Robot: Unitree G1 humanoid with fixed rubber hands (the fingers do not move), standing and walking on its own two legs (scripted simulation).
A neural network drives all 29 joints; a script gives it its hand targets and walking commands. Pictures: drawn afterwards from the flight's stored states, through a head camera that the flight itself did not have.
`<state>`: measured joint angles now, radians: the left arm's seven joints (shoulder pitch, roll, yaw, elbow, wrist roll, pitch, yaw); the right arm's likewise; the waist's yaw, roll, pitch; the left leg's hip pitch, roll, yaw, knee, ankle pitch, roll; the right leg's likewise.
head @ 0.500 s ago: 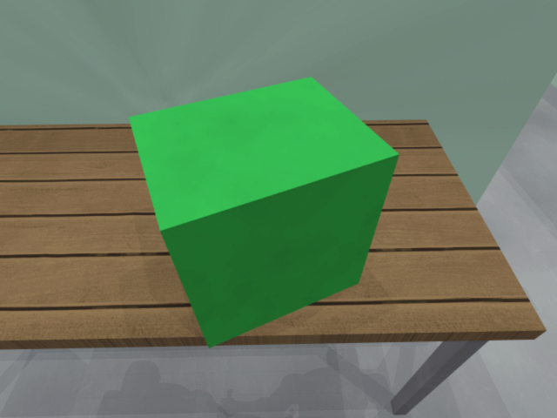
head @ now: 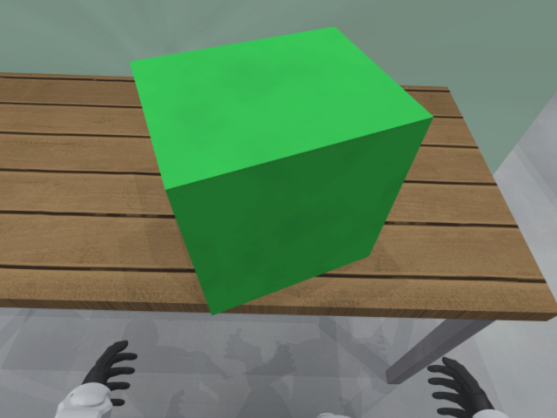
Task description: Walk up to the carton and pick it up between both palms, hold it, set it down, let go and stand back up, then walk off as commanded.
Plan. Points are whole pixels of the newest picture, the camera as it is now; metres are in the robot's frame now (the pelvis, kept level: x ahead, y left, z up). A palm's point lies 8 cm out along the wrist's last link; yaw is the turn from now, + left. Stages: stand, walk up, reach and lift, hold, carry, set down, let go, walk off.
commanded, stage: reach and lift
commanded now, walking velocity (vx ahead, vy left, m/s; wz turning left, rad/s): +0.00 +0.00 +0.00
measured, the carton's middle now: (270, 176) +0.44 +0.02 +0.10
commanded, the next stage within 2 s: none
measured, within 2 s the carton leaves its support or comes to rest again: neither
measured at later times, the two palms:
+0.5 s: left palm (86, 405) +0.16 +0.25 -0.02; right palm out of the picture +0.14 -0.28 -0.05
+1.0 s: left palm (91, 414) +0.15 +0.22 +0.02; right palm (510, 391) +0.17 -0.29 +0.00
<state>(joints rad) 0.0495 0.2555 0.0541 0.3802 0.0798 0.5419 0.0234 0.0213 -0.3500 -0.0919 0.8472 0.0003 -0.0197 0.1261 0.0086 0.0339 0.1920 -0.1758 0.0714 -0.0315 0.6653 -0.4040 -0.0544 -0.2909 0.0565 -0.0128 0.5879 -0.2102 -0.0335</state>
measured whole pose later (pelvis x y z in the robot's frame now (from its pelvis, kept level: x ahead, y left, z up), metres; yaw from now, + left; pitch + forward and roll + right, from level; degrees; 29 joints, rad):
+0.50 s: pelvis +0.01 +0.00 +0.02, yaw +1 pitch -3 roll +0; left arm 0.26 0.21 0.06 0.18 0.01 0.46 0.10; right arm 0.25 -0.36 -0.10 0.54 0.05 0.07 0.20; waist -0.01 0.03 0.07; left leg -0.10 0.05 -0.03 0.45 -0.29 -0.05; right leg -0.23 0.03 -0.01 0.42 -0.13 -0.03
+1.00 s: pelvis +0.01 +0.00 +0.02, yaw +1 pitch -4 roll -1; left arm 0.45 0.10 0.01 -0.10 0.00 0.37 0.19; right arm 0.33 -0.44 -0.11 0.34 0.22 0.07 0.26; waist 0.02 0.02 0.03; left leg -0.07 0.05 -0.04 0.41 -0.28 -0.05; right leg -0.19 0.03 -0.02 0.37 -0.12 -0.03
